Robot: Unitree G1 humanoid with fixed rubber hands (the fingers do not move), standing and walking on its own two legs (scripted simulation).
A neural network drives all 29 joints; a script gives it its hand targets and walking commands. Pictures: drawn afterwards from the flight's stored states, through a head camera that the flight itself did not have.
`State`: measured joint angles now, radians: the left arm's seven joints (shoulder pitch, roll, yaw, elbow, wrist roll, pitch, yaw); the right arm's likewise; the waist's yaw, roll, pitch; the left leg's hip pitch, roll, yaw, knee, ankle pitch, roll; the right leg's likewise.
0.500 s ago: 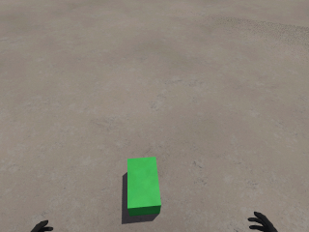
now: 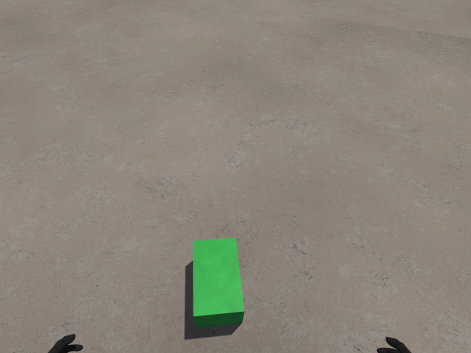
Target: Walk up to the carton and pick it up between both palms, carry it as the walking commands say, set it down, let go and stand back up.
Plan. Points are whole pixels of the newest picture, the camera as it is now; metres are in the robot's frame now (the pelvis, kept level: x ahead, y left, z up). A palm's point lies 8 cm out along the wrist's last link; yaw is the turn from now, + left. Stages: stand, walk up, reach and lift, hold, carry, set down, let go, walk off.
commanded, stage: walk up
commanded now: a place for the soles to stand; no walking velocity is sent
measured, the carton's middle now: (216, 281) +0.49 +0.04 -0.70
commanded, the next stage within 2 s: reach and lift in 0.76 s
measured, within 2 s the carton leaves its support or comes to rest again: neither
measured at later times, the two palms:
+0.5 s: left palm out of the picture +0.10 +0.33 -0.11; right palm out of the picture +0.12 -0.29 -0.11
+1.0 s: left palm out of the picture +0.15 +0.30 -0.10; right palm (374, 322) +0.19 -0.27 -0.11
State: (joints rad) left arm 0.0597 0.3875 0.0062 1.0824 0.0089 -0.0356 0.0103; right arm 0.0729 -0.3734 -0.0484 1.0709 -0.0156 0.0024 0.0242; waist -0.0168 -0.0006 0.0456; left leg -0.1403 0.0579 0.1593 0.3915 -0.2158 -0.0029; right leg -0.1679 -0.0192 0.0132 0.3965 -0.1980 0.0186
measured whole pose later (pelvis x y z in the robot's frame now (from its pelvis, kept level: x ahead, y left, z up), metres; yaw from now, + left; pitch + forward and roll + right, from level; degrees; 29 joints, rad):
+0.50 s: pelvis +0.01 +0.01 +0.00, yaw +0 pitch -2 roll +0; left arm 0.11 0.41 0.00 1.06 0.01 -0.03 0.02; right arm 0.07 -0.38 -0.06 1.02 -0.02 0.03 0.03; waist 0.00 0.00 0.05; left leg -0.15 0.04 0.16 0.45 -0.26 0.02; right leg -0.18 -0.04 0.02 0.45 -0.24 0.04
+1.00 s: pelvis +0.00 +0.00 -0.02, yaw +5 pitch +1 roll +0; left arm 0.05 0.31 0.15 0.61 0.13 0.20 -0.09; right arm 0.06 -0.27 -0.20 0.61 -0.09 0.20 0.04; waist 0.00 0.00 0.16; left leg -0.32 0.03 0.06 0.60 -0.31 0.00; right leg -0.30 -0.05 -0.05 0.58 -0.31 0.03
